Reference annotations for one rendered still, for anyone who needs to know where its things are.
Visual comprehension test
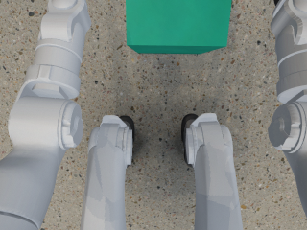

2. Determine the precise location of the robot right forearm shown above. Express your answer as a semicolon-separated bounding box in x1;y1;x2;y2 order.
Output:
270;0;307;104

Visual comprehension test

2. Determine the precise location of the robot left upper arm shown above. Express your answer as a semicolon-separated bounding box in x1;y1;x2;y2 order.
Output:
0;96;84;230

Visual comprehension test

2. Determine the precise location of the robot left forearm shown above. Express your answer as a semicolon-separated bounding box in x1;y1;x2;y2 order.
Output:
8;0;92;139

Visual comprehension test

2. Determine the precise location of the carton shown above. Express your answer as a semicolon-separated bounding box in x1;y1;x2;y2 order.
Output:
126;0;232;55

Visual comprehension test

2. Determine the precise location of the robot right upper arm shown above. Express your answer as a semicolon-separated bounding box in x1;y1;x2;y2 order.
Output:
268;101;307;218

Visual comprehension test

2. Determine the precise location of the right robot shin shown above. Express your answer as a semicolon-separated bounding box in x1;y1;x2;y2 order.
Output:
191;113;233;154

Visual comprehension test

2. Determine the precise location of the left robot thigh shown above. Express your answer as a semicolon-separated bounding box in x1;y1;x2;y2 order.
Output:
80;123;133;230

